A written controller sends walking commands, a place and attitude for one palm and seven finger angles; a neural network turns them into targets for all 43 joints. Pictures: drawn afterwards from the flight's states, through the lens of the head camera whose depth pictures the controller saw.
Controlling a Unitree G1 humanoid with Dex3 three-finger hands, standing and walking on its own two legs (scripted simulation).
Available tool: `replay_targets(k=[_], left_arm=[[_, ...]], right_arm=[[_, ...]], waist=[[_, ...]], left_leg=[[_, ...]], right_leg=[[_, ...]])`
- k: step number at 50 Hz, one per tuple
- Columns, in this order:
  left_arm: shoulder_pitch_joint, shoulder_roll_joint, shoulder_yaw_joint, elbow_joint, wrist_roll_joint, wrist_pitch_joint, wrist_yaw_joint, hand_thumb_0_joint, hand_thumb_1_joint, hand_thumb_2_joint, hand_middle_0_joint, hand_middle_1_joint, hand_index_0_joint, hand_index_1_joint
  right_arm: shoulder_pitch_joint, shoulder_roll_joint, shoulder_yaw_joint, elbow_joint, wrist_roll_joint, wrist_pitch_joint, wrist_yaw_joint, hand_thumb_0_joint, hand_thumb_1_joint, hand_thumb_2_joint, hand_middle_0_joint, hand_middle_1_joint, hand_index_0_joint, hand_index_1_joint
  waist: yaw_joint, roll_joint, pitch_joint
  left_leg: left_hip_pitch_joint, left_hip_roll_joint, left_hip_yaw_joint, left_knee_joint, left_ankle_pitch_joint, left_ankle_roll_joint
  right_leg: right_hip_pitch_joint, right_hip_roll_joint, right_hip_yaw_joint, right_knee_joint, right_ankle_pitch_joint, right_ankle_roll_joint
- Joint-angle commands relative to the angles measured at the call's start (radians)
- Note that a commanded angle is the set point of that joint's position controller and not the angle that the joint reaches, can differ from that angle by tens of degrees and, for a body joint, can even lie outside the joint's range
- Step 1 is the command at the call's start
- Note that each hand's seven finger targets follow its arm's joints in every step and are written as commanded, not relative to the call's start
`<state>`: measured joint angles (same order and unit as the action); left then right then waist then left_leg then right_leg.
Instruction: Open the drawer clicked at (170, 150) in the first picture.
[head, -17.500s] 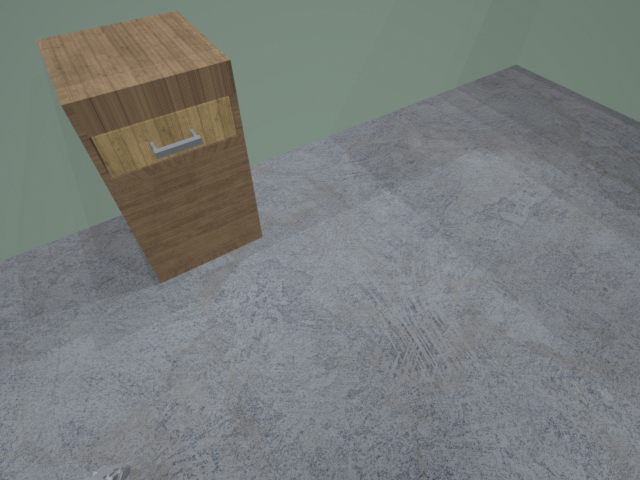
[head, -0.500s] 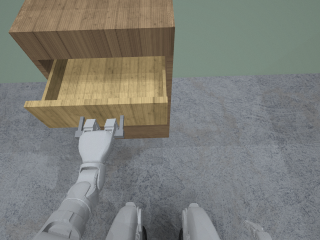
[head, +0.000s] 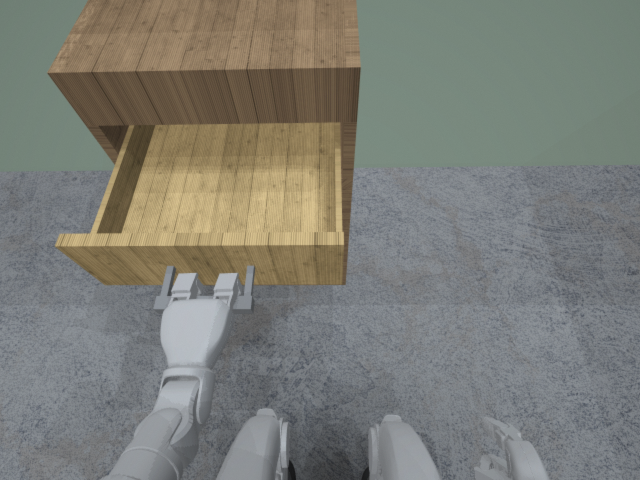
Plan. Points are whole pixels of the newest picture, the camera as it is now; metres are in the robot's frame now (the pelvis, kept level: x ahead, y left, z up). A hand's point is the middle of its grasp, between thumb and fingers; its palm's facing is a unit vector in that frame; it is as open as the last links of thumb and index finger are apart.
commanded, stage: pull the drawer open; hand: left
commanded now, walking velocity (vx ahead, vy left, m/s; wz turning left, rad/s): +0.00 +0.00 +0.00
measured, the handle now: (207, 289) +0.37 +0.18 -0.06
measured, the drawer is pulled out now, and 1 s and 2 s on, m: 0.22 0.30 0.30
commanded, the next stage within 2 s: open the thumb to release the handle in 0.96 s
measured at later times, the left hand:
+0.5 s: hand (208, 369) +0.27 +0.17 -0.08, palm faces -0.04 -0.08 -1.00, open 5.5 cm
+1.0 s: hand (204, 395) +0.23 +0.17 -0.08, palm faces -0.04 -0.10 -0.99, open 5.6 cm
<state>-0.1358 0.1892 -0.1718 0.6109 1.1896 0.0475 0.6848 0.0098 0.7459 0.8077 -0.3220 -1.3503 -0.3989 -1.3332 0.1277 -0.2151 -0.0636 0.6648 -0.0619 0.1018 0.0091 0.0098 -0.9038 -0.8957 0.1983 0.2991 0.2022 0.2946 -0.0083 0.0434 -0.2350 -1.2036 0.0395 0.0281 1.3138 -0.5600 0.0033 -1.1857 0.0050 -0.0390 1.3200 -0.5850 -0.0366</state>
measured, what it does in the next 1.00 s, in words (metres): stands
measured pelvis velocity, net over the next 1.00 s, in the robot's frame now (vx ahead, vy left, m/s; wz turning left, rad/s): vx -0.01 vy -0.01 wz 0.00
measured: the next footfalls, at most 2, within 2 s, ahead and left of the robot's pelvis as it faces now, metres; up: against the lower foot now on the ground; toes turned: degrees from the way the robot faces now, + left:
none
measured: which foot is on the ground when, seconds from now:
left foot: down 0.00-1.00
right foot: down 0.00-1.00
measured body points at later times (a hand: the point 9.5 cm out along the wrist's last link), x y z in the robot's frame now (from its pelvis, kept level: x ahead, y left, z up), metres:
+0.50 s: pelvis +0.00 +0.00 -0.01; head +0.10 -0.02 +0.43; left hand +0.26 +0.17 -0.03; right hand +0.18 -0.24 -0.14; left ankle +0.03 +0.12 -0.61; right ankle +0.02 -0.10 -0.61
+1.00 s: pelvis -0.01 -0.01 -0.02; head +0.09 -0.04 +0.42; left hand +0.23 +0.17 -0.03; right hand +0.20 -0.23 -0.14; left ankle +0.03 +0.12 -0.61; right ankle +0.02 -0.10 -0.61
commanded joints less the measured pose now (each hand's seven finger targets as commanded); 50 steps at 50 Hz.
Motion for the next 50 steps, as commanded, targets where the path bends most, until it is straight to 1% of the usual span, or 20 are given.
replay_targets(k=[1, 3, 6, 10, 12, 13, 14, 15, 17, 19, 25, 26, 28, 34, 35, 38, 40, 48, 49, 50], left_arm=[[-0.043, 0.093, 0.056, -0.176, -0.012, 0.013, 0.037, 0.0, 0.9, 0.9, -0.4, -1.35, -0.4, -1.35], [-0.038, 0.091, 0.052, -0.184, -0.016, 0.014, 0.034, 0.0, 0.9, 0.9, -0.4, -1.35, -0.4, -1.35], [0.014, 0.112, 0.074, -0.196, -0.014, 0.013, 0.032, 0.0, 0.9, 0.9, -0.4, -1.35, -0.4, -1.35], [0.078, 0.106, 0.068, -0.235, -0.017, 0.014, 0.028, 0.0, 0.9, 0.9, -0.4, -1.35, -0.4, -1.35], [0.097, 0.115, 0.078, -0.251, -0.016, 0.007, 0.029, 0.0, 0.9, 0.9, -0.4, -1.35, -0.4, -1.35], [0.12, 0.11, 0.075, -0.263, -0.016, 0.003, 0.029, 0.0, 0.9, 0.9, -0.4, -1.35, -0.4, -1.35], [0.138, 0.107, 0.073, -0.26, -0.016, 0.005, 0.029, 0.0, 0.9, 0.9, -0.4, -1.35, -0.4, -1.35], [0.149, 0.119, 0.089, -0.271, -0.016, 0.003, 0.03, 0.0, 0.9, 0.9, -0.4, -1.35, -0.4, -1.35], [0.148, 0.12, 0.085, -0.282, -0.008, 0.0, 0.033, 0.0, 0.9, 0.9, -0.4, -1.35, -0.4, -1.35], [0.185, 0.115, 0.085, -0.302, -0.007, -0.001, 0.038, 0.0, 0.9, 0.9, -0.4, -1.35, -0.4, -1.35], [0.266, 0.116, 0.085, -0.348, -0.015, 0.003, 0.035, 0.0, 0.9, 0.9, -0.4, -1.35, -0.4, -1.35], [0.272, 0.116, 0.085, -0.349, -0.015, 0.0, 0.033, 0.0, 0.9, 0.9, -0.4, -1.35, -0.4, -1.35], [0.295, 0.121, 0.09, -0.379, -0.015, -0.008, 0.035, 0.0, 0.9, 0.9, -0.4, -1.35, -0.4, -1.35], [0.347, 0.119, 0.087, -0.413, -0.011, -0.019, 0.034, 0.0, 0.9, 0.9, -0.4, -1.35, -0.4, -1.35], [0.356, 0.125, 0.097, -0.414, -0.013, -0.019, 0.033, 0.0, 0.9, 0.9, -0.4, -1.35, -0.4, -1.35], [0.37, 0.125, 0.095, -0.416, -0.01, -0.027, 0.033, 0.0, 0.9, 0.9, -0.4, -1.35, -0.4, -1.35], [0.399, 0.132, 0.102, -0.433, -0.01, -0.029, 0.034, 0.0, 0.9, 0.9, -0.4, -1.35, -0.4, -1.35], [0.493, 0.121, 0.086, -0.48, -0.019, -0.036, 0.019, 0.0, 0.9, 0.9, -0.4, -1.35, -0.4, -1.35], [0.518, 0.112, 0.076, -0.475, -0.021, -0.035, 0.015, 0.0, 0.9, 0.9, -0.4, -1.35, -0.4, -1.35], [0.521, 0.125, 0.09, -0.482, -0.022, -0.037, 0.015, 0.0, 0.9, 0.9, -0.4, -1.35, -0.4, -1.35]], right_arm=[[-0.004, -0.112, -0.034, -0.113, -0.004, -0.03, -0.012, 0.0, -0.9, -0.9, 0.2, 0.3, 0.2, 0.3], [-0.009, -0.113, -0.032, -0.116, -0.002, -0.031, -0.015, 0.0, -0.9, -0.9, 0.2, 0.3, 0.2, 0.3], [-0.015, -0.11, -0.031, -0.121, -0.002, -0.034, -0.018, 0.0, -0.9, -0.9, 0.2, 0.3, 0.2, 0.3], [-0.029, -0.108, -0.028, -0.133, -0.003, -0.033, -0.017, 0.0, -0.9, -0.9, 0.2, 0.3, 0.2, 0.3], [-0.032, -0.105, -0.026, -0.135, -0.003, -0.034, -0.019, 0.0, -0.9, -0.9, 0.2, 0.3, 0.2, 0.3], [-0.037, -0.105, -0.026, -0.142, -0.004, -0.036, -0.018, 0.0, -0.9, -0.9, 0.2, 0.3, 0.2, 0.3], [-0.041, -0.104, -0.024, -0.144, -0.004, -0.036, -0.019, 0.0, -0.9, -0.9, 0.2, 0.3, 0.2, 0.3], [-0.043, -0.104, -0.024, -0.143, -0.005, -0.037, -0.019, 0.0, -0.9, -0.9, 0.2, 0.3, 0.2, 0.3], [-0.05, -0.104, -0.023, -0.145, -0.006, -0.038, -0.02, 0.0, -0.9, -0.9, 0.2, 0.3, 0.2, 0.3], [-0.054, -0.103, -0.022, -0.152, -0.007, -0.039, -0.019, 0.0, -0.9, -0.9, 0.2, 0.3, 0.2, 0.3], [-0.072, -0.097, -0.017, -0.166, -0.008, -0.04, -0.019, 0.0, -0.9, -0.9, 0.2, 0.3, 0.2, 0.3], [-0.074, -0.097, -0.015, -0.165, -0.008, -0.041, -0.02, 0.0, -0.9, -0.9, 0.2, 0.3, 0.2, 0.3], [-0.078, -0.095, -0.014, -0.172, -0.01, -0.044, -0.02, 0.0, -0.9, -0.9, 0.2, 0.3, 0.2, 0.3], [-0.096, -0.093, -0.01, -0.185, -0.012, -0.048, -0.021, 0.0, -0.9, -0.9, 0.2, 0.3, 0.2, 0.3], [-0.096, -0.092, -0.009, -0.184, -0.013, -0.049, -0.022, 0.0, -0.9, -0.9, 0.2, 0.3, 0.2, 0.3], [-0.102, -0.091, -0.006, -0.19, -0.013, -0.051, -0.023, 0.0, -0.9, -0.9, 0.2, 0.3, 0.2, 0.3], [-0.109, -0.091, -0.004, -0.197, -0.015, -0.053, -0.023, 0.0, -0.9, -0.9, 0.2, 0.3, 0.2, 0.3], [-0.113, -0.087, 0.002, -0.222, -0.014, -0.053, -0.016, 0.0, -0.9, -0.9, 0.2, 0.3, 0.2, 0.3], [-0.114, -0.086, 0.004, -0.227, -0.012, -0.053, -0.014, 0.0, -0.9, -0.9, 0.2, 0.3, 0.2, 0.3], [-0.112, -0.087, 0.004, -0.228, -0.014, -0.054, -0.013, 0.0, -0.9, -0.9, 0.2, 0.3, 0.2, 0.3]], waist=[[0.009, -0.059, -0.354], [0.003, -0.078, -0.341], [0.02, -0.086, -0.352], [0.025, -0.073, -0.34], [0.026, -0.095, -0.342], [0.03, -0.085, -0.345], [0.027, -0.098, -0.327], [0.033, -0.09, -0.331], [0.027, -0.094, -0.32], [0.038, -0.073, -0.336], [0.043, -0.079, -0.319], [0.038, -0.102, -0.317], [0.047, -0.084, -0.331], [0.048, -0.086, -0.306], [0.045, -0.105, -0.305], [0.049, -0.1, -0.286], [0.057, -0.072, -0.294], [0.068, -0.082, -0.31], [0.069, -0.08, -0.295], [0.068, -0.084, -0.304]], left_leg=[[0.284, -0.06, -0.013, -0.126, 0.278, 0.034], [0.271, -0.06, -0.013, -0.125, 0.258, 0.035], [0.267, -0.062, -0.011, -0.119, 0.278, 0.034], [0.265, -0.063, -0.011, -0.119, 0.277, 0.032], [0.249, -0.064, -0.009, -0.109, 0.268, 0.033], [0.248, -0.065, -0.007, -0.108, 0.266, 0.033], [0.242, -0.066, -0.006, -0.106, 0.258, 0.033], [0.241, -0.065, -0.009, -0.106, 0.266, 0.031], [0.237, -0.063, -0.009, -0.099, 0.253, 0.031], [0.251, -0.065, -0.009, -0.101, 0.26, 0.03], [0.238, -0.066, -0.013, -0.094, 0.262, 0.029], [0.231, -0.065, -0.011, -0.088, 0.256, 0.03], [0.228, -0.067, -0.009, -0.085, 0.251, 0.029], [0.216, -0.066, -0.013, -0.077, 0.227, 0.029], [0.21, -0.065, -0.016, -0.072, 0.227, 0.03], [0.197, -0.067, -0.016, -0.074, 0.195, 0.028], [0.205, -0.067, -0.017, -0.071, 0.207, 0.028], [0.202, -0.067, -0.016, -0.062, 0.219, 0.027], [0.198, -0.068, -0.016, -0.065, 0.216, 0.027], [0.196, -0.066, -0.019, -0.061, 0.225, 0.026]], right_leg=[[0.23, 0.028, 0.02, -0.202, 0.361, -0.013], [0.231, 0.026, 0.023, -0.208, 0.343, -0.01], [0.254, 0.026, 0.029, -0.197, 0.384, -0.012], [0.257, 0.026, 0.032, -0.196, 0.389, -0.015], [0.265, 0.024, 0.039, -0.193, 0.396, -0.012], [0.267, 0.024, 0.042, -0.192, 0.395, -0.012], [0.263, 0.023, 0.044, -0.195, 0.39, -0.011], [0.265, 0.025, 0.042, -0.19, 0.396, -0.014], [0.245, 0.023, 0.046, -0.188, 0.379, -0.012], [0.245, 0.024, 0.04, -0.181, 0.374, -0.015], [0.251, 0.024, 0.041, -0.174, 0.391, -0.018], [0.251, 0.022, 0.048, -0.175, 0.394, -0.014], [0.258, 0.021, 0.053, -0.17, 0.392, -0.014], [0.228, 0.02, 0.054, -0.167, 0.348, -0.016], [0.232, 0.022, 0.055, -0.165, 0.355, -0.017], [0.213, 0.019, 0.052, -0.17, 0.296, -0.016], [0.207, 0.021, 0.052, -0.161, 0.304, -0.021], [0.219, 0.022, 0.062, -0.146, 0.337, -0.02], [0.221, 0.023, 0.059, -0.149, 0.336, -0.021], [0.223, 0.024, 0.061, -0.141, 0.35, -0.023]])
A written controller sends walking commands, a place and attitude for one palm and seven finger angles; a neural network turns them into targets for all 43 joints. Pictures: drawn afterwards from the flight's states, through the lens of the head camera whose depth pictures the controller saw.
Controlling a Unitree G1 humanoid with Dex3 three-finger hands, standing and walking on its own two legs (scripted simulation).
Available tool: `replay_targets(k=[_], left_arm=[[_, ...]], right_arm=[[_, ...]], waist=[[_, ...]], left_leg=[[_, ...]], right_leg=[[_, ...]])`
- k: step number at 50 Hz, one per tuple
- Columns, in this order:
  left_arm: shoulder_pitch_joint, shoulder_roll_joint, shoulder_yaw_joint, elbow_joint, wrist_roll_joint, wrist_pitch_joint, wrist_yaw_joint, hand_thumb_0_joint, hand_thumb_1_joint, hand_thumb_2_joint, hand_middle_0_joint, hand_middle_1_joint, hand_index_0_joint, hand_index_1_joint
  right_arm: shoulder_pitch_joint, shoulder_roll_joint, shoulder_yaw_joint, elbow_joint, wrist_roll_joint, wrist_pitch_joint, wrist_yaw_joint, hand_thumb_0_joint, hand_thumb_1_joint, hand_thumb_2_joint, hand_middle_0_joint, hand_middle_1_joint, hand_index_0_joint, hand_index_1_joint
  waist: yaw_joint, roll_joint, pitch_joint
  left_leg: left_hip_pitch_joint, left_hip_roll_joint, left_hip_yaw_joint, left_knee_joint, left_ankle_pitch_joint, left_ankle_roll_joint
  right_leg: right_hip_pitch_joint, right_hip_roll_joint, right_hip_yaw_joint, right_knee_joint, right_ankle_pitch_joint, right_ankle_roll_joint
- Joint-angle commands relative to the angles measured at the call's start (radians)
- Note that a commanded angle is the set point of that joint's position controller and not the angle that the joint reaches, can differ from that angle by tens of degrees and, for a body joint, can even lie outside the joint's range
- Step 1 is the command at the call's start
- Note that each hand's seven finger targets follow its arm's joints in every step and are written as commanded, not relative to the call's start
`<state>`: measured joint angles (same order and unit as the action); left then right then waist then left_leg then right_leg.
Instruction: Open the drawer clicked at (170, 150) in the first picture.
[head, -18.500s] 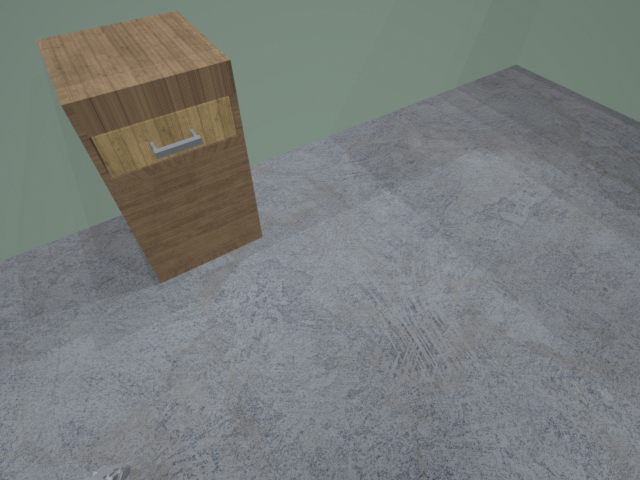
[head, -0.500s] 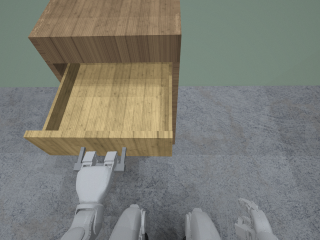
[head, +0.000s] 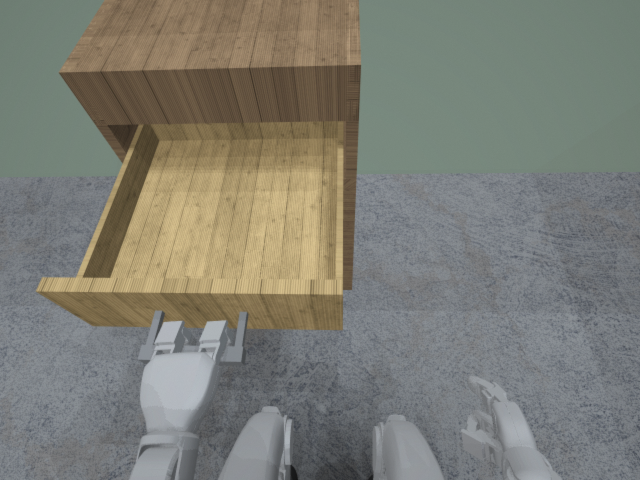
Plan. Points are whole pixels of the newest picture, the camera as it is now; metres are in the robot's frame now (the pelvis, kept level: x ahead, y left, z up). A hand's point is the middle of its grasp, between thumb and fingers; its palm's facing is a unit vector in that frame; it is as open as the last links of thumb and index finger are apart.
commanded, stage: open the thumb to release the handle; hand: left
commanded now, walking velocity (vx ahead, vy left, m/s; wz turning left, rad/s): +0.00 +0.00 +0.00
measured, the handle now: (196, 337) +0.30 +0.19 -0.04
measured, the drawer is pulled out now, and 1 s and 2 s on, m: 0.30 0.30 0.30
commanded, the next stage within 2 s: lift the hand off the handle in 0.56 s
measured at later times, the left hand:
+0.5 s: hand (195, 383) +0.25 +0.19 -0.06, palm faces -0.04 -0.07 -1.00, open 11.0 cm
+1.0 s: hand (197, 376) +0.25 +0.19 -0.06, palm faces -0.02 -0.08 -1.00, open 13.8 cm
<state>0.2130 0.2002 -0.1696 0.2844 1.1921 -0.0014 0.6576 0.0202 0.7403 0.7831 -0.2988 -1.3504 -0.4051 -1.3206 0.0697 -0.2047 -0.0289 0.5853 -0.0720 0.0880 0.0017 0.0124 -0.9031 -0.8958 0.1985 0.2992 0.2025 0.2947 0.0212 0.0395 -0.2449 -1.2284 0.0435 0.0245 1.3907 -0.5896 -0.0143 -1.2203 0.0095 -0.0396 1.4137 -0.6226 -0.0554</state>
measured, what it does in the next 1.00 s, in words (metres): stands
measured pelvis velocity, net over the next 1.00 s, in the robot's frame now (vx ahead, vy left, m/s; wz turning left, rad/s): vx -0.01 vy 0.01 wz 0.01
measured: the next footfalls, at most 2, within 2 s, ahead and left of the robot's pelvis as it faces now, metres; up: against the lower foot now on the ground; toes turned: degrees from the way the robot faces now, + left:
none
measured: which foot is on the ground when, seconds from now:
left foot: down 0.00-1.00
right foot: down 0.00-1.00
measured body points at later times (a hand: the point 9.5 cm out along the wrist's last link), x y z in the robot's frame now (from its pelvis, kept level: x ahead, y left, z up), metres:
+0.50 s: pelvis +0.00 +0.00 +0.00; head +0.10 -0.03 +0.44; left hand +0.24 +0.19 -0.01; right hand +0.18 -0.23 -0.13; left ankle +0.03 +0.13 -0.59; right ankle +0.02 -0.09 -0.59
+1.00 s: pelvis -0.01 +0.01 +0.00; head +0.09 -0.01 +0.44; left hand +0.25 +0.19 -0.01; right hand +0.19 -0.22 -0.12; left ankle +0.03 +0.13 -0.59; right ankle +0.02 -0.09 -0.59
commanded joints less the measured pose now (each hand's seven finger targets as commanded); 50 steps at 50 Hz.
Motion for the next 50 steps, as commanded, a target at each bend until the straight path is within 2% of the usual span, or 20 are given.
replay_targets(k=[1, 2, 3, 4, 6, 10, 14, 16, 18, 21, 23, 24, 29, 32, 34, 35, 37, 47, 48, 50], left_arm=[[0.178, 0.104, 0.074, -0.158, -0.024, 0.009, 0.039, 0.0, 0.9, 0.9, -0.4, -1.35, -0.4, -1.35], [0.175, 0.113, 0.085, -0.154, -0.024, 0.006, 0.039, 0.0, 0.9, 0.9, -0.4, -1.35, -0.4, -1.35], [-0.143, 0.117, 0.044, -0.178, 0.0, 0.01, 0.052, 0.0, 0.9, 0.9, -0.4, -1.35, -0.4, -1.35], [-0.129, 0.126, 0.083, -0.167, 0.011, 0.004, 0.065, 0.0, 0.83, 0.87, -0.395, -1.342, -0.395, -1.342], [-0.054, 0.125, 0.098, -0.103, 0.004, 0.016, 0.07, 0.0, 0.69, 0.81, -0.385, -1.327, -0.385, -1.327], [-0.087, 0.122, 0.073, -0.115, -0.025, 0.046, 0.058, 0.0, 0.41, 0.69, -0.365, -1.298, -0.365, -1.298], [-0.11, 0.119, 0.048, -0.106, -0.022, 0.049, 0.046, 0.0, 0.13, 0.57, -0.345, -1.268, -0.345, -1.268], [-0.115, 0.115, 0.043, -0.098, -0.025, 0.046, 0.041, 0.0, -0.01, 0.51, -0.335, -1.253, -0.335, -1.253], [-0.128, 0.111, 0.033, -0.104, -0.026, 0.041, 0.039, 0.0, -0.15, 0.45, -0.325, -1.237, -0.325, -1.237], [-0.119, 0.114, 0.044, -0.077, -0.024, 0.034, 0.041, 0.0, -0.36, 0.36, -0.31, -1.215, -0.31, -1.215], [-0.152, 0.125, 0.052, -0.084, -0.019, 0.027, 0.045, 0.0, -0.5, 0.3, -0.3, -1.2, -0.3, -1.2], [-0.138, 0.107, 0.035, -0.083, -0.022, 0.028, 0.044, 0.0, -0.5, 0.3, -0.3, -1.2, -0.3, -1.2], [-0.112, 0.118, 0.053, -0.085, -0.018, 0.03, 0.051, 0.0, -0.5, 0.3, -0.3, -1.2, -0.3, -1.2], [-0.127, 0.109, 0.038, -0.094, -0.018, 0.033, 0.052, 0.0, -0.5, 0.3, -0.3, -1.2, -0.3, -1.2], [-0.09, 0.123, 0.052, -0.12, -0.023, 0.039, 0.052, 0.0, -0.5, 0.3, -0.3, -1.2, -0.3, -1.2], [-0.108, 0.111, 0.04, -0.113, -0.023, 0.044, 0.05, 0.0, -0.5, 0.3, -0.3, -1.2, -0.3, -1.2], [-0.149, 0.111, 0.033, -0.117, -0.017, 0.039, 0.052, 0.0, -0.5, 0.3, -0.3, -1.2, -0.3, -1.2], [-0.243, 0.099, 0.019, -0.066, -0.008, 0.048, 0.064, 0.0, -0.5, 0.3, -0.3, -1.2, -0.3, -1.2], [-0.265, 0.096, 0.013, -0.067, -0.01, 0.05, 0.065, 0.0, -0.5, 0.3, -0.3, -1.2, -0.3, -1.2], [-0.227, 0.113, 0.032, -0.1, -0.018, 0.058, 0.065, 0.0, -0.5, 0.3, -0.3, -1.2, -0.3, -1.2]], right_arm=[[-0.06, -0.096, -0.027, -0.152, -0.004, -0.04, -0.005, 0.0, -0.9, -0.9, 0.2, 0.3, 0.2, 0.3], [-0.052, -0.096, -0.029, -0.15, -0.003, -0.04, -0.005, 0.0, -0.9, -0.9, 0.2, 0.3, 0.2, 0.3], [-0.054, -0.107, -0.036, -0.11, -0.009, -0.033, -0.01, 0.0, -0.9, -0.9, 0.2, 0.3, 0.2, 0.3], [-0.036, -0.103, -0.045, -0.11, -0.009, -0.041, -0.016, 0.0, -0.9, -0.9, 0.2, 0.3, 0.2, 0.3], [-0.037, -0.101, -0.042, -0.104, -0.009, -0.049, -0.022, 0.0, -0.9, -0.9, 0.2, 0.3, 0.2, 0.3], [-0.034, -0.107, -0.045, -0.099, 0.0, -0.051, -0.026, 0.0, -0.9, -0.9, 0.2, 0.3, 0.2, 0.3], [-0.032, -0.108, -0.044, -0.093, 0.005, -0.049, -0.034, 0.0, -0.9, -0.9, 0.2, 0.3, 0.2, 0.3], [-0.033, -0.109, -0.043, -0.09, 0.006, -0.049, -0.036, 0.0, -0.9, -0.9, 0.2, 0.3, 0.2, 0.3], [-0.034, -0.108, -0.043, -0.09, 0.005, -0.05, -0.037, 0.0, -0.9, -0.9, 0.2, 0.3, 0.2, 0.3], [-0.033, -0.108, -0.042, -0.087, 0.004, -0.052, -0.038, 0.0, -0.9, -0.9, 0.2, 0.3, 0.2, 0.3], [-0.031, -0.109, -0.045, -0.081, 0.003, -0.053, -0.038, 0.0, -0.9, -0.9, 0.2, 0.3, 0.2, 0.3], [-0.031, -0.108, -0.045, -0.085, 0.003, -0.055, -0.036, 0.0, -0.9, -0.9, 0.2, 0.3, 0.2, 0.3], [-0.03, -0.109, -0.047, -0.089, 0.002, -0.05, -0.033, 0.0, -0.9, -0.9, 0.2, 0.3, 0.2, 0.3], [-0.035, -0.11, -0.046, -0.092, 0.001, -0.048, -0.032, 0.0, -0.9, -0.9, 0.2, 0.3, 0.2, 0.3], [-0.036, -0.109, -0.045, -0.102, 0.003, -0.045, -0.032, 0.0, -0.9, -0.9, 0.2, 0.3, 0.2, 0.3], [-0.036, -0.11, -0.043, -0.099, 0.003, -0.044, -0.033, 0.0, -0.9, -0.9, 0.2, 0.3, 0.2, 0.3], [-0.034, -0.109, -0.044, -0.091, 0.002, -0.044, -0.033, 0.0, -0.9, -0.9, 0.2, 0.3, 0.2, 0.3], [-0.027, -0.111, -0.048, -0.076, 0.002, -0.05, -0.038, 0.0, -0.9, -0.9, 0.2, 0.3, 0.2, 0.3], [-0.025, -0.112, -0.047, -0.075, 0.003, -0.05, -0.037, 0.0, -0.9, -0.9, 0.2, 0.3, 0.2, 0.3], [-0.02, -0.11, -0.051, -0.084, 0.003, -0.047, -0.037, 0.0, -0.9, -0.9, 0.2, 0.3, 0.2, 0.3]], waist=[[0.038, -0.079, -0.293], [0.036, -0.086, -0.277], [-0.042, -0.092, -0.264], [-0.016, -0.089, -0.288], [0.0, -0.091, -0.299], [-0.01, -0.097, -0.313], [-0.009, -0.079, -0.314], [-0.015, -0.103, -0.305], [-0.014, -0.081, -0.31], [-0.011, -0.1, -0.29], [-0.012, -0.084, -0.29], [-0.014, -0.076, -0.287], [-0.004, -0.081, -0.296], [-0.012, -0.068, -0.289], [0.001, -0.065, -0.308], [-0.014, -0.071, -0.295], [-0.019, -0.064, -0.292], [-0.027, -0.048, -0.291], [-0.029, -0.043, -0.3], [-0.01, -0.041, -0.357]], left_leg=[[0.214, -0.071, -0.011, -0.134, 0.246, 0.044], [0.207, -0.071, -0.013, -0.133, 0.245, 0.044], [0.193, -0.06, -0.021, -0.104, 0.219, 0.05], [0.194, -0.064, -0.015, -0.103, 0.21, 0.05], [0.198, -0.068, -0.011, -0.111, 0.217, 0.048], [0.205, -0.068, -0.009, -0.125, 0.219, 0.051], [0.217, -0.068, -0.01, -0.137, 0.212, 0.05], [0.215, -0.066, -0.011, -0.138, 0.21, 0.051], [0.213, -0.067, -0.009, -0.139, 0.202, 0.051], [0.197, -0.067, -0.01, -0.138, 0.193, 0.051], [0.205, -0.066, -0.012, -0.137, 0.19, 0.051], [0.209, -0.067, -0.012, -0.141, 0.187, 0.052], [0.229, -0.065, -0.016, -0.147, 0.204, 0.051], [0.233, -0.063, -0.019, -0.15, 0.196, 0.052], [0.249, -0.065, -0.016, -0.161, 0.205, 0.05], [0.253, -0.062, -0.021, -0.161, 0.21, 0.051], [0.251, -0.06, -0.023, -0.159, 0.202, 0.051], [0.28, -0.058, -0.028, -0.174, 0.192, 0.051], [0.283, -0.058, -0.03, -0.175, 0.192, 0.051], [0.311, -0.06, -0.026, -0.185, 0.234, 0.05]], right_leg=[[0.254, 0.016, 0.065, -0.236, 0.382, -0.001], [0.254, 0.018, 0.065, -0.235, 0.387, -0.002], [0.182, 0.005, 0.073, -0.24, 0.363, 0.01], [0.199, 0.007, 0.065, -0.237, 0.334, 0.012], [0.218, 0.01, 0.064, -0.239, 0.343, 0.008], [0.256, 0.006, 0.069, -0.265, 0.353, 0.013], [0.251, 0.007, 0.063, -0.27, 0.324, 0.013], [0.245, 0.006, 0.061, -0.273, 0.319, 0.015], [0.246, 0.003, 0.061, -0.278, 0.304, 0.015], [0.244, 0.004, 0.063, -0.28, 0.289, 0.014], [0.225, 0.006, 0.06, -0.277, 0.275, 0.012], [0.229, 0.005, 0.057, -0.283, 0.271, 0.011], [0.222, 0.011, 0.045, -0.272, 0.28, 0.007], [0.206, 0.01, 0.041, -0.275, 0.262, 0.007], [0.232, 0.012, 0.044, -0.28, 0.267, 0.006], [0.217, 0.013, 0.039, -0.282, 0.276, 0.006], [0.205, 0.011, 0.036, -0.279, 0.263, 0.008], [0.171, 0.013, 0.021, -0.289, 0.221, 0.006], [0.172, 0.013, 0.023, -0.289, 0.219, 0.007], [0.227, 0.015, 0.024, -0.286, 0.275, 0.005]])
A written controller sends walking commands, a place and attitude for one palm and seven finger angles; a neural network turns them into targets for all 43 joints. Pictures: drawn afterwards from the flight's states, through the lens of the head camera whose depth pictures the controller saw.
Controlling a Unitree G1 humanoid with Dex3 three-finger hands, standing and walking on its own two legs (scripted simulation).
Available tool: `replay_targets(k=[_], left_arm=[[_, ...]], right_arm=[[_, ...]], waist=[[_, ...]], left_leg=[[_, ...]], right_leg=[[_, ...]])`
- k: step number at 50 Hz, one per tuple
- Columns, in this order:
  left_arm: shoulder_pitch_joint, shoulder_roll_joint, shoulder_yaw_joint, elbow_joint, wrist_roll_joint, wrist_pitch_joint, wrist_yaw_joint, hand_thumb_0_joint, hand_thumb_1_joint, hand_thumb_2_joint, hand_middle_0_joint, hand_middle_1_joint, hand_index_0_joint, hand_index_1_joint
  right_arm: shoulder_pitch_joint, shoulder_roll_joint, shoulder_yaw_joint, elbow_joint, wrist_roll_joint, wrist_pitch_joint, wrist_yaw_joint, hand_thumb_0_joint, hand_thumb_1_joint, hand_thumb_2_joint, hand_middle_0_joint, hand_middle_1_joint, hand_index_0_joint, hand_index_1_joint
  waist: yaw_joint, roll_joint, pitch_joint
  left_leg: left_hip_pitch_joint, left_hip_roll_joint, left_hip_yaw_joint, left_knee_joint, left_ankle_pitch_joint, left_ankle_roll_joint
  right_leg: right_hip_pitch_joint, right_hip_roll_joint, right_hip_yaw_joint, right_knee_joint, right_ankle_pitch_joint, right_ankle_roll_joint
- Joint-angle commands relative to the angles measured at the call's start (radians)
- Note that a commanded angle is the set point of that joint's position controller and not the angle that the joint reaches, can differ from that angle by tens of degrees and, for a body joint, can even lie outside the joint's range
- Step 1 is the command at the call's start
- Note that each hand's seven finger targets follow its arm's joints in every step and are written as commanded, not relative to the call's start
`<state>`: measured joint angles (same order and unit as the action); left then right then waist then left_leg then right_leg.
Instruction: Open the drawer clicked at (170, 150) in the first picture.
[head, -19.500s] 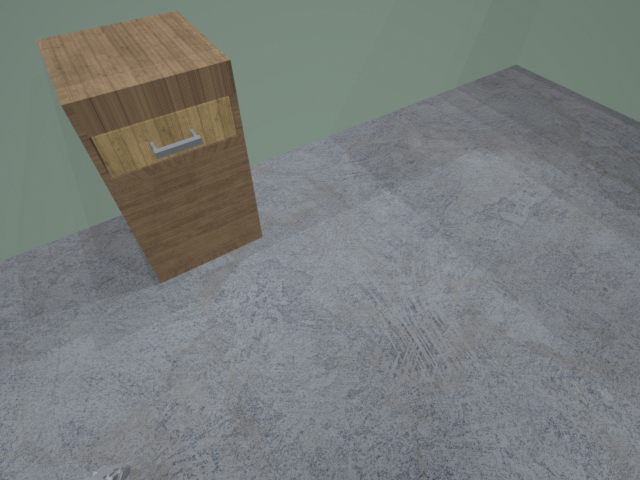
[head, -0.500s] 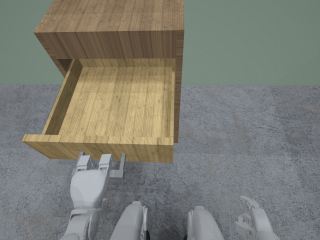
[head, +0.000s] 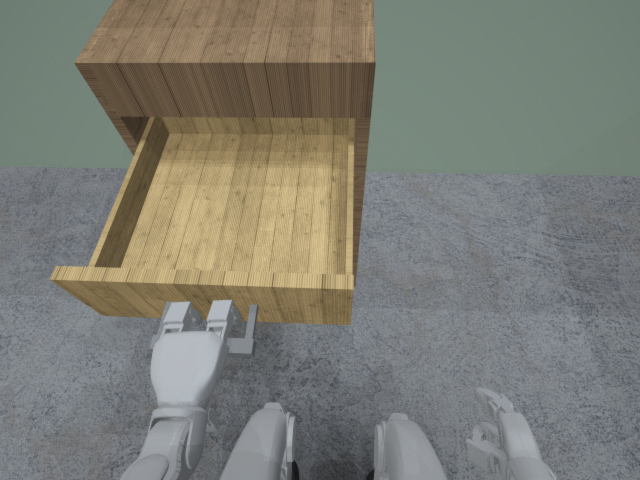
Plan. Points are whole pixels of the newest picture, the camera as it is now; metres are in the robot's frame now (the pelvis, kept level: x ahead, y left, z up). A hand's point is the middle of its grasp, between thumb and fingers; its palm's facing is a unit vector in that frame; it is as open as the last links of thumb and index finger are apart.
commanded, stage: lift the hand off the handle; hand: left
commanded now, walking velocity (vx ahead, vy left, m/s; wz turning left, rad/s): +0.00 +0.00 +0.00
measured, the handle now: (207, 329) +0.31 +0.18 -0.05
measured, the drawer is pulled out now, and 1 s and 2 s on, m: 0.30 0.30 0.30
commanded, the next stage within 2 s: none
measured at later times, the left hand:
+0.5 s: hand (198, 360) +0.26 +0.18 -0.03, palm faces -0.02 -0.09 -1.00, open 13.8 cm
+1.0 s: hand (178, 354) +0.26 +0.19 +0.01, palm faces +0.01 -0.10 -1.00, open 13.8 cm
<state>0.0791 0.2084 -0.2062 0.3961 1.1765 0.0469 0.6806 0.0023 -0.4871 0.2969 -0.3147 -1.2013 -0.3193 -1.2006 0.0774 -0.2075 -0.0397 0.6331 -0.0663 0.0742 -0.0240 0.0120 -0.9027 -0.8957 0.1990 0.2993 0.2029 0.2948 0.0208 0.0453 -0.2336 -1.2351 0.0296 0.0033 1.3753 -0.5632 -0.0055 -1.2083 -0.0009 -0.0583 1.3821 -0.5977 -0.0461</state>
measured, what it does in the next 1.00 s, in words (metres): rises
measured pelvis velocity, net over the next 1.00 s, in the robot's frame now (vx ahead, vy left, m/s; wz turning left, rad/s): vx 0.02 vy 0.00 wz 0.00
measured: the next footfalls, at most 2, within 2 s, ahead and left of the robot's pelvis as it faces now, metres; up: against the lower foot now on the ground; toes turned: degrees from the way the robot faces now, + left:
none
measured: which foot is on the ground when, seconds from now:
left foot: down 0.00-1.00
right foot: down 0.00-1.00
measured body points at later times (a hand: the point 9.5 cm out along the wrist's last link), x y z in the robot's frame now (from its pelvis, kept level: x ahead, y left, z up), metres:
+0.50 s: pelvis +0.01 +0.00 +0.03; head +0.09 -0.02 +0.47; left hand +0.26 +0.18 +0.03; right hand +0.19 -0.24 -0.09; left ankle +0.04 +0.13 -0.60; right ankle +0.03 -0.10 -0.60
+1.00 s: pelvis +0.02 +0.00 +0.05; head +0.08 -0.02 +0.50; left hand +0.25 +0.19 +0.06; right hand +0.20 -0.23 -0.06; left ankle +0.04 +0.13 -0.60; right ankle +0.03 -0.10 -0.60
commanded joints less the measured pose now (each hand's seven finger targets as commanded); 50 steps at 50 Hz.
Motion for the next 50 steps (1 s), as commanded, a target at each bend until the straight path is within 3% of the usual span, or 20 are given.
replay_targets(k=[1, 4, 7, 9, 12, 16, 19, 23, 29, 32, 39, 45, 46, 50], left_arm=[[-0.05, 0.097, 0.065, -0.211, -0.005, 0.018, 0.04, 0.0, -0.5, 0.3, -0.3, -1.2, -0.3, -1.2], [-0.019, 0.088, 0.048, -0.248, -0.015, 0.034, 0.033, 0.0, -0.5, 0.3, -0.3, -1.2, -0.3, -1.2], [-0.053, 0.088, 0.04, -0.242, -0.016, 0.039, 0.028, 0.0, -0.5, 0.3, -0.3, -1.2, -0.3, -1.2], [-0.052, 0.091, 0.043, -0.216, -0.012, 0.041, 0.028, 0.0, -0.5, 0.3, -0.3, -1.2, -0.3, -1.2], [-0.073, 0.106, 0.055, -0.216, -0.01, 0.036, 0.028, 0.0, -0.5, 0.3, -0.3, -1.2, -0.3, -1.2], [-0.012, 0.075, 0.026, -0.242, -0.023, 0.036, 0.017, 0.0, -0.5, 0.3, -0.3, -1.2, -0.3, -1.2], [0.004, 0.09, 0.038, -0.239, -0.025, 0.04, 0.011, 0.0, -0.5, 0.3, -0.3, -1.2, -0.3, -1.2], [-0.004, 0.089, 0.032, -0.262, -0.024, 0.039, 0.008, 0.0, -0.5, 0.3, -0.3, -1.2, -0.3, -1.2], [0.017, 0.118, 0.071, -0.266, -0.024, 0.031, 0.006, 0.0, -0.5, 0.3, -0.3, -1.2, -0.3, -1.2], [0.029, 0.096, 0.041, -0.304, -0.031, 0.03, -0.001, 0.0, -0.5, 0.3, -0.3, -1.2, -0.3, -1.2], [0.035, 0.118, 0.058, -0.302, -0.039, 0.029, -0.02, 0.0, -0.5, 0.3, -0.3, -1.2, -0.3, -1.2], [0.036, 0.151, 0.091, -0.334, -0.047, 0.022, -0.024, 0.0, -0.5, 0.3, -0.3, -1.2, -0.3, -1.2], [0.031, 0.128, 0.066, -0.335, -0.049, 0.023, -0.028, 0.0, -0.5, 0.3, -0.3, -1.2, -0.3, -1.2], [0.067, 0.136, 0.074, -0.348, -0.062, 0.029, -0.04, 0.0, -0.5, 0.3, -0.3, -1.2, -0.3, -1.2]], right_arm=[[-0.027, -0.106, -0.038, -0.138, 0.0, -0.03, -0.009, 0.0, -0.9, -0.9, 0.2, 0.3, 0.2, 0.3], [-0.028, -0.106, -0.035, -0.151, 0.003, -0.019, -0.007, 0.0, -0.9, -0.9, 0.2, 0.3, 0.2, 0.3], [-0.025, -0.106, -0.032, -0.14, 0.003, -0.02, -0.009, 0.0, -0.9, -0.9, 0.2, 0.3, 0.2, 0.3], [-0.024, -0.105, -0.03, -0.137, 0.004, -0.021, -0.012, 0.0, -0.9, -0.9, 0.2, 0.3, 0.2, 0.3], [-0.021, -0.107, -0.032, -0.132, 0.004, -0.024, -0.014, 0.0, -0.9, -0.9, 0.2, 0.3, 0.2, 0.3], [-0.024, -0.106, -0.03, -0.149, 0.005, -0.023, -0.007, 0.0, -0.9, -0.9, 0.2, 0.3, 0.2, 0.3], [-0.02, -0.109, -0.029, -0.154, 0.006, -0.017, -0.004, 0.0, -0.9, -0.9, 0.2, 0.3, 0.2, 0.3], [-0.02, -0.108, -0.028, -0.163, 0.006, -0.014, -0.002, 0.0, -0.9, -0.9, 0.2, 0.3, 0.2, 0.3], [-0.025, -0.107, -0.028, -0.168, 0.007, -0.012, -0.003, 0.0, -0.9, -0.9, 0.2, 0.3, 0.2, 0.3], [-0.025, -0.107, -0.027, -0.178, 0.007, -0.011, 0.003, 0.0, -0.9, -0.9, 0.2, 0.3, 0.2, 0.3], [-0.021, -0.109, -0.024, -0.187, 0.011, -0.009, 0.004, 0.0, -0.9, -0.9, 0.2, 0.3, 0.2, 0.3], [-0.023, -0.112, -0.022, -0.195, 0.014, -0.009, 0.001, 0.0, -0.9, -0.9, 0.2, 0.3, 0.2, 0.3], [-0.028, -0.108, -0.019, -0.193, 0.015, -0.007, 0.004, 0.0, -0.9, -0.9, 0.2, 0.3, 0.2, 0.3], [-0.016, -0.113, -0.023, -0.2, 0.018, -0.006, 0.005, 0.0, -0.9, -0.9, 0.2, 0.3, 0.2, 0.3]], waist=[[-0.002, -0.04, -0.365], [-0.008, -0.043, -0.351], [-0.029, -0.07, -0.306], [-0.029, -0.086, -0.279], [-0.027, -0.069, -0.275], [-0.02, -0.045, -0.291], [-0.02, -0.063, -0.254], [-0.02, -0.057, -0.262], [-0.014, -0.073, -0.237], [-0.018, -0.041, -0.256], [-0.023, -0.091, -0.204], [-0.016, -0.056, -0.207], [-0.017, -0.051, -0.211], [-0.015, -0.063, -0.211]], left_leg=[[0.334, -0.046, -0.005, -0.182, 0.224, 0.039], [0.353, -0.045, -0.004, -0.2, 0.242, 0.038], [0.339, -0.04, -0.007, -0.211, 0.212, 0.04], [0.334, -0.042, -0.004, -0.221, 0.196, 0.041], [0.351, -0.042, 0.0, -0.232, 0.196, 0.04], [0.394, -0.045, 0.005, -0.251, 0.229, 0.04], [0.393, -0.045, 0.002, -0.267, 0.225, 0.037], [0.409, -0.046, 0.007, -0.279, 0.234, 0.039], [0.418, -0.05, 0.015, -0.292, 0.233, 0.038], [0.457, -0.049, 0.015, -0.302, 0.261, 0.039], [0.445, -0.051, 0.015, -0.324, 0.229, 0.041], [0.481, -0.051, 0.016, -0.348, 0.235, 0.039], [0.489, -0.052, 0.019, -0.35, 0.237, 0.04], [0.511, -0.051, 0.015, -0.371, 0.259, 0.04]], right_leg=[[0.226, 0.028, 0.04, -0.256, 0.269, -0.006], [0.251, 0.029, 0.038, -0.271, 0.294, -0.005], [0.248, 0.026, 0.038, -0.293, 0.271, 0.0], [0.253, 0.027, 0.039, -0.31, 0.251, 0.001], [0.26, 0.026, 0.043, -0.322, 0.252, -0.001], [0.292, 0.027, 0.041, -0.335, 0.289, -0.003], [0.302, 0.03, 0.038, -0.347, 0.286, -0.002], [0.328, 0.027, 0.042, -0.358, 0.305, -0.001], [0.361, 0.027, 0.054, -0.382, 0.326, 0.002], [0.369, 0.025, 0.046, -0.385, 0.35, 0.0], [0.397, 0.023, 0.052, -0.421, 0.327, 0.007], [0.415, 0.025, 0.053, -0.439, 0.321, 0.004], [0.414, 0.023, 0.053, -0.442, 0.32, 0.006], [0.452, 0.028, 0.05, -0.455, 0.356, 0.003]])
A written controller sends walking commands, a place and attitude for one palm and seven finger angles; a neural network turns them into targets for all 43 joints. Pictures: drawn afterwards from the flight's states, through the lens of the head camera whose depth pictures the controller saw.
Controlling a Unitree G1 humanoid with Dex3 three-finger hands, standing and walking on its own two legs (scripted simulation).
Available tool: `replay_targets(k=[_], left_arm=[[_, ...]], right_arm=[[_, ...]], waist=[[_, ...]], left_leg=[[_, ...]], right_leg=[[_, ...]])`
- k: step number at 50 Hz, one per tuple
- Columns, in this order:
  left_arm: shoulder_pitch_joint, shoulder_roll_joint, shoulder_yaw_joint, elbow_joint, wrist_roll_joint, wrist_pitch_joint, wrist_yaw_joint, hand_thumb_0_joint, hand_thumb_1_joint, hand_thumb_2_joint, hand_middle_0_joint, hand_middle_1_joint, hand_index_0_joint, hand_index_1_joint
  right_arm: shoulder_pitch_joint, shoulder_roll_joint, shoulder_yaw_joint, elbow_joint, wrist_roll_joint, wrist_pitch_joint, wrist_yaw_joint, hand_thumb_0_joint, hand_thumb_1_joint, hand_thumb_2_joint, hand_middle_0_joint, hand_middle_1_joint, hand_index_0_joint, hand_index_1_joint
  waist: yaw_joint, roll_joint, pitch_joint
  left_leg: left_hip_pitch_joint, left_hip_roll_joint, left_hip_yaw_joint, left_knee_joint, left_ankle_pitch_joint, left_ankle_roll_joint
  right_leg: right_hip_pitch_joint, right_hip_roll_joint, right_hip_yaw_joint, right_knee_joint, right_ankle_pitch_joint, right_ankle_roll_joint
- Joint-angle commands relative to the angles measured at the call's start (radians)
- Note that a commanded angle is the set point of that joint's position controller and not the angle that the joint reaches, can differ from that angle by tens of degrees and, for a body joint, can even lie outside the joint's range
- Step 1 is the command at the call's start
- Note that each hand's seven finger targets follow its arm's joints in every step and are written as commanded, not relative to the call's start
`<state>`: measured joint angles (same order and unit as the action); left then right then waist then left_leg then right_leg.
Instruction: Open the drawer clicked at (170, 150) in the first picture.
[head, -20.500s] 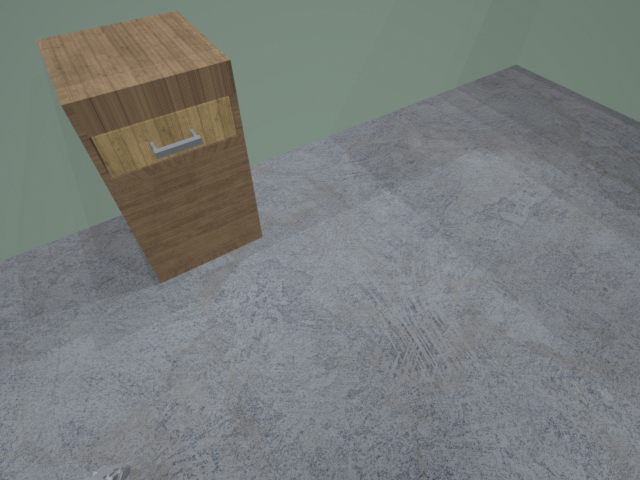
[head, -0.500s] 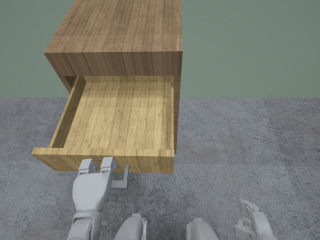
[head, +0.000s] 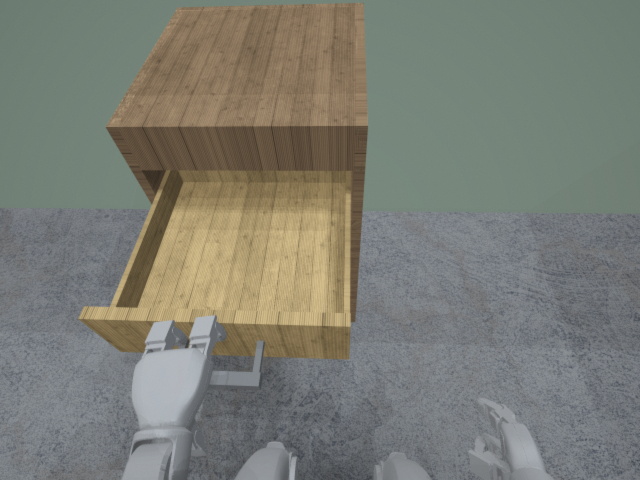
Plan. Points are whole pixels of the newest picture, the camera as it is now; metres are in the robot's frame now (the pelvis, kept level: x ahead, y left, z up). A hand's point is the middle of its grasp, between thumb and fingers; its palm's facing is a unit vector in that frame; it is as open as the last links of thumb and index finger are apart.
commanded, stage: lift the hand off the handle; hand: left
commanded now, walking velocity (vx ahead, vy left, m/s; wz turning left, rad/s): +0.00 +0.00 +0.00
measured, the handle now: (218, 363) +0.29 +0.18 -0.10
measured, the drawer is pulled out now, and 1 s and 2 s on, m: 0.30 0.30 0.30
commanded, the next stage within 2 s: draw the hand back to the body in 1.26 s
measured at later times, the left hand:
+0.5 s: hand (185, 379) +0.24 +0.19 +0.00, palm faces +0.02 -0.13 -0.99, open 13.8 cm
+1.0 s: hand (184, 362) +0.25 +0.18 +0.03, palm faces +0.03 -0.14 -0.99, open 13.8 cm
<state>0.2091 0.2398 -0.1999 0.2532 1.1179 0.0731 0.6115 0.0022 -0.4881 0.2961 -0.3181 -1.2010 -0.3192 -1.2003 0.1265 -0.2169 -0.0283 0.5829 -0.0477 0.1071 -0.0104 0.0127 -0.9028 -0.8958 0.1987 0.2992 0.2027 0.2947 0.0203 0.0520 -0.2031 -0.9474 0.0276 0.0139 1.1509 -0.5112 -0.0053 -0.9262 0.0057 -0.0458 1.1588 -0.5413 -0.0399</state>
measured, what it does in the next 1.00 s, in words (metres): stands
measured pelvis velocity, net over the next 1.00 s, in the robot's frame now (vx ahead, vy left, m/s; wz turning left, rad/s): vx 0.02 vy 0.00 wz -0.01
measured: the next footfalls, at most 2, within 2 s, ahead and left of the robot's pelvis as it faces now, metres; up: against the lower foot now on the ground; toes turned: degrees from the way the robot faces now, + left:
none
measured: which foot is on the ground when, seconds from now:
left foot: down 0.00-1.00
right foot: down 0.00-1.00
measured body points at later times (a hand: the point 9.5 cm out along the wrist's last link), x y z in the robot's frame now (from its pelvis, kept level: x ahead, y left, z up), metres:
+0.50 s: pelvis +0.01 +0.01 +0.02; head +0.05 -0.02 +0.47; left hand +0.23 +0.19 +0.05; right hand +0.19 -0.23 -0.09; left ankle +0.02 +0.13 -0.65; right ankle +0.01 -0.10 -0.65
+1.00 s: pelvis +0.02 +0.00 +0.04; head +0.04 -0.03 +0.49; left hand +0.24 +0.18 +0.09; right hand +0.21 -0.23 -0.06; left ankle +0.02 +0.13 -0.65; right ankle +0.01 -0.10 -0.65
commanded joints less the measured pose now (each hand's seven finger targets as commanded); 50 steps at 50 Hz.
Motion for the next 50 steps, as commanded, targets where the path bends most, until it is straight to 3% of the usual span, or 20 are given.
replay_targets(k=[1, 4, 6, 10, 18, 21, 22, 26, 27, 28, 29, 31, 32, 39, 41, 42, 46, 47, 50], left_arm=[[-0.066, 0.096, 0.055, -0.209, -0.001, 0.003, 0.026, 0.0, -0.5, 0.3, -0.3, -1.2, -0.3, -1.2], [-0.06, 0.096, 0.049, -0.209, -0.004, 0.01, 0.018, 0.0, -0.5, 0.3, -0.3, -1.2, -0.3, -1.2], [-0.064, 0.119, 0.073, -0.223, -0.002, 0.007, 0.017, 0.0, -0.5, 0.3, -0.3, -1.2, -0.3, -1.2], [-0.032, 0.124, 0.085, -0.237, -0.007, 0.008, 0.015, 0.0, -0.5, 0.3, -0.3, -1.2, -0.3, -1.2], [-0.045, 0.091, 0.029, -0.302, -0.009, 0.013, -0.001, 0.0, -0.5, 0.3, -0.3, -1.2, -0.3, -1.2], [-0.018, 0.114, 0.053, -0.312, -0.01, 0.014, -0.006, 0.0, -0.5, 0.3, -0.3, -1.2, -0.3, -1.2], [-0.014, 0.091, 0.027, -0.315, -0.011, 0.015, -0.01, 0.0, -0.5, 0.3, -0.3, -1.2, -0.3, -1.2], [0.01, 0.101, 0.036, -0.315, -0.011, 0.022, -0.015, 0.0, -0.5, 0.3, -0.3, -1.2, -0.3, -1.2], [-0.025, 0.093, 0.026, -0.315, -0.009, 0.025, -0.018, 0.0, -0.5, 0.3, -0.3, -1.2, -0.3, -1.2], [-0.023, 0.105, 0.038, -0.332, -0.008, 0.025, -0.019, 0.0, -0.5, 0.3, -0.3, -1.2, -0.3, -1.2], [-0.01, 0.1, 0.032, -0.321, -0.009, 0.03, -0.021, 0.0, -0.5, 0.3, -0.3, -1.2, -0.3, -1.2], [-0.024, 0.107, 0.033, -0.346, -0.009, 0.032, -0.026, 0.0, -0.5, 0.3, -0.3, -1.2, -0.3, -1.2], [-0.022, 0.093, 0.019, -0.333, -0.015, 0.037, -0.032, 0.0, -0.5, 0.3, -0.3, -1.2, -0.3, -1.2], [-0.045, 0.11, 0.028, -0.348, -0.024, 0.036, -0.063, 0.0, -0.5, 0.3, -0.3, -1.2, -0.3, -1.2], [-0.013, 0.131, 0.053, -0.359, -0.026, 0.032, -0.072, 0.0, -0.5, 0.3, -0.3, -1.2, -0.3, -1.2], [-0.038, 0.114, 0.031, -0.363, -0.027, 0.031, -0.076, 0.0, -0.5, 0.3, -0.3, -1.2, -0.3, -1.2], [-0.031, 0.117, 0.033, -0.377, -0.032, 0.029, -0.089, 0.0, -0.5, 0.3, -0.3, -1.2, -0.3, -1.2], [-0.041, 0.099, 0.012, -0.371, -0.038, 0.03, -0.094, 0.0, -0.5, 0.3, -0.3, -1.2, -0.3, -1.2], [-0.014, 0.141, 0.061, -0.38, -0.041, 0.028, -0.1, 0.0, -0.5, 0.3, -0.3, -1.2, -0.3, -1.2]], right_arm=[[-0.072, -0.1, -0.031, -0.15, -0.001, -0.036, -0.006, 0.0, -0.9, -0.9, 0.2, 0.3, 0.2, 0.3], [-0.064, -0.103, -0.033, -0.154, 0.003, -0.033, -0.004, 0.0, -0.9, -0.9, 0.2, 0.3, 0.2, 0.3], [-0.066, -0.102, -0.03, -0.157, 0.0, -0.032, -0.004, 0.0, -0.9, -0.9, 0.2, 0.3, 0.2, 0.3], [-0.062, -0.105, -0.033, -0.162, 0.003, -0.031, -0.002, 0.0, -0.9, -0.9, 0.2, 0.3, 0.2, 0.3], [-0.067, -0.103, -0.031, -0.176, 0.004, -0.026, 0.012, 0.0, -0.9, -0.9, 0.2, 0.3, 0.2, 0.3], [-0.066, -0.103, -0.03, -0.183, 0.005, -0.026, 0.014, 0.0, -0.9, -0.9, 0.2, 0.3, 0.2, 0.3], [-0.063, -0.102, -0.032, -0.185, 0.006, -0.026, 0.014, 0.0, -0.9, -0.9, 0.2, 0.3, 0.2, 0.3], [-0.073, -0.1, -0.025, -0.193, 0.009, -0.021, 0.024, 0.0, -0.9, -0.9, 0.2, 0.3, 0.2, 0.3], [-0.071, -0.101, -0.029, -0.187, 0.01, -0.02, 0.022, 0.0, -0.9, -0.9, 0.2, 0.3, 0.2, 0.3], [-0.073, -0.101, -0.026, -0.196, 0.009, -0.019, 0.024, 0.0, -0.9, -0.9, 0.2, 0.3, 0.2, 0.3], [-0.075, -0.099, -0.028, -0.197, 0.013, -0.019, 0.023, 0.0, -0.9, -0.9, 0.2, 0.3, 0.2, 0.3], [-0.077, -0.098, -0.024, -0.202, 0.012, -0.019, 0.026, 0.0, -0.9, -0.9, 0.2, 0.3, 0.2, 0.3], [-0.075, -0.098, -0.027, -0.199, 0.017, -0.019, 0.024, 0.0, -0.9, -0.9, 0.2, 0.3, 0.2, 0.3], [-0.081, -0.097, -0.023, -0.2, 0.02, -0.021, 0.021, 0.0, -0.9, -0.9, 0.2, 0.3, 0.2, 0.3], [-0.087, -0.094, -0.017, -0.207, 0.021, -0.021, 0.024, 0.0, -0.9, -0.9, 0.2, 0.3, 0.2, 0.3], [-0.083, -0.095, -0.021, -0.203, 0.023, -0.02, 0.021, 0.0, -0.9, -0.9, 0.2, 0.3, 0.2, 0.3], [-0.088, -0.093, -0.018, -0.207, 0.021, -0.023, 0.028, 0.0, -0.9, -0.9, 0.2, 0.3, 0.2, 0.3], [-0.083, -0.095, -0.024, -0.203, 0.025, -0.024, 0.027, 0.0, -0.9, -0.9, 0.2, 0.3, 0.2, 0.3], [-0.086, -0.097, -0.022, -0.207, 0.026, -0.027, 0.024, 0.0, -0.9, -0.9, 0.2, 0.3, 0.2, 0.3]], waist=[[-0.015, -0.071, -0.236], [-0.016, -0.068, -0.203], [-0.009, -0.083, -0.229], [-0.007, -0.071, -0.206], [-0.014, -0.039, -0.194], [-0.005, -0.052, -0.193], [-0.011, -0.047, -0.18], [-0.002, -0.057, -0.163], [-0.015, -0.071, -0.144], [-0.001, -0.065, -0.166], [-0.004, -0.065, -0.139], [0.002, -0.053, -0.168], [-0.008, -0.064, -0.143], [-0.003, -0.066, -0.118], [0.014, -0.063, -0.141], [0.001, -0.059, -0.121], [0.011, -0.054, -0.126], [-0.002, -0.076, -0.097], [0.014, -0.079, -0.112]], left_leg=[[0.23, -0.048, 0.005, -0.149, 0.211, 0.039], [0.237, -0.049, 0.002, -0.17, 0.199, 0.039], [0.243, -0.047, 0.007, -0.173, 0.209, 0.039], [0.267, -0.046, 0.006, -0.192, 0.226, 0.038], [0.325, -0.044, 0.003, -0.226, 0.237, 0.039], [0.346, -0.041, 0.002, -0.239, 0.255, 0.037], [0.35, -0.041, -0.001, -0.244, 0.258, 0.037], [0.357, -0.042, 0.001, -0.26, 0.264, 0.035], [0.36, -0.039, -0.002, -0.264, 0.256, 0.037], [0.365, -0.041, -0.001, -0.27, 0.255, 0.036], [0.363, -0.043, -0.001, -0.279, 0.248, 0.036], [0.394, -0.04, 0.002, -0.285, 0.268, 0.036], [0.389, -0.042, 0.001, -0.291, 0.26, 0.038], [0.412, -0.044, 0.005, -0.322, 0.259, 0.041], [0.419, -0.048, 0.01, -0.33, 0.273, 0.037], [0.422, -0.048, 0.008, -0.333, 0.272, 0.039], [0.446, -0.046, 0.01, -0.349, 0.282, 0.038], [0.441, -0.046, 0.008, -0.353, 0.28, 0.041], [0.446, -0.049, 0.014, -0.362, 0.299, 0.038]], right_leg=[[0.16, 0.021, 0.036, -0.231, 0.297, -0.001], [0.169, 0.022, 0.027, -0.25, 0.274, -0.002], [0.188, 0.02, 0.035, -0.249, 0.293, 0.001], [0.207, 0.025, 0.032, -0.266, 0.319, -0.005], [0.205, 0.026, 0.023, -0.29, 0.292, -0.004], [0.218, 0.029, 0.021, -0.296, 0.302, -0.005], [0.226, 0.029, 0.015, -0.298, 0.311, -0.007], [0.241, 0.03, 0.019, -0.312, 0.313, -0.006], [0.239, 0.031, 0.016, -0.318, 0.314, -0.006], [0.246, 0.031, 0.019, -0.319, 0.3, -0.006], [0.255, 0.032, 0.016, -0.328, 0.297, -0.007], [0.263, 0.031, 0.022, -0.334, 0.306, -0.008], [0.274, 0.032, 0.019, -0.344, 0.309, -0.007], [0.312, 0.028, 0.03, -0.381, 0.322, -0.003], [0.337, 0.028, 0.035, -0.382, 0.332, -0.003], [0.337, 0.027, 0.034, -0.388, 0.339, -0.003], [0.347, 0.027, 0.036, -0.401, 0.332, -0.003], [0.352, 0.025, 0.032, -0.409, 0.348, -0.002], [0.391, 0.024, 0.041, -0.417, 0.389, -0.001]])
